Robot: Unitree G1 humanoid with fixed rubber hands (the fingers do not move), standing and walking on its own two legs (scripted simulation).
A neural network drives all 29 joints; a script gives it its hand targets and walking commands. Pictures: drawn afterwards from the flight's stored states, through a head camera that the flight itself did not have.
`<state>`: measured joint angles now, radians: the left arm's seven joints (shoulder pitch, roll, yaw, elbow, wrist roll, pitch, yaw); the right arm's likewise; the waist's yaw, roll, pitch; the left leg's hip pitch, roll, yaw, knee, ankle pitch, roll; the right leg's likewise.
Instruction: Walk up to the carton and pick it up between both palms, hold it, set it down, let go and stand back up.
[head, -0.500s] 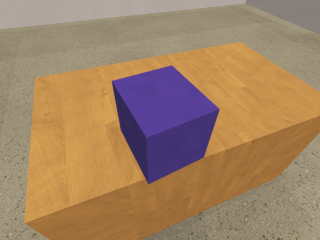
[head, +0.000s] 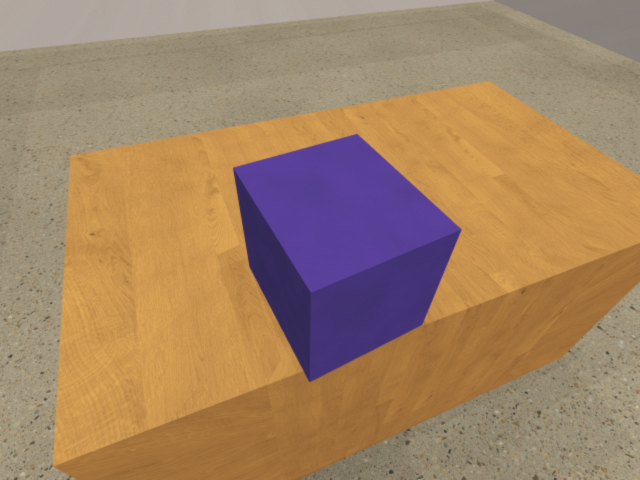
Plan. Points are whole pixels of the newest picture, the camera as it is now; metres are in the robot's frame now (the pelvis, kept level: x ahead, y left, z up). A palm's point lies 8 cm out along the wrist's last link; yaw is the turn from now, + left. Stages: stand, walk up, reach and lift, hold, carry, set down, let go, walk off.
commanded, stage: walk up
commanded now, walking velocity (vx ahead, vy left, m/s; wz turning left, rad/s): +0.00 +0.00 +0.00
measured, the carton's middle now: (334, 252) +0.46 -0.01 +0.02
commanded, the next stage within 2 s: none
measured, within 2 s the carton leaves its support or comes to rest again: neither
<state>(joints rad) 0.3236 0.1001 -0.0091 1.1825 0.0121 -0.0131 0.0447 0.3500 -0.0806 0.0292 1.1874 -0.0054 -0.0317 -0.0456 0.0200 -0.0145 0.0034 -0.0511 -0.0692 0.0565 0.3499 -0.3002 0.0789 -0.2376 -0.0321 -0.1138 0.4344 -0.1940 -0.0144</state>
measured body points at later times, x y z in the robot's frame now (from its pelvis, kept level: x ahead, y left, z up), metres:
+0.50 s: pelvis -0.01 +0.02 -0.01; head +0.02 +0.02 +0.44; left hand -0.04 +0.24 -0.16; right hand -0.04 -0.19 -0.17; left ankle -0.07 +0.07 -0.70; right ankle +0.02 -0.11 -0.74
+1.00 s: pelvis -0.02 +0.12 +0.00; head +0.02 +0.12 +0.45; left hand -0.02 +0.34 -0.17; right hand -0.03 -0.09 -0.16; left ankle -0.03 +0.22 -0.74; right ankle -0.04 +0.01 -0.74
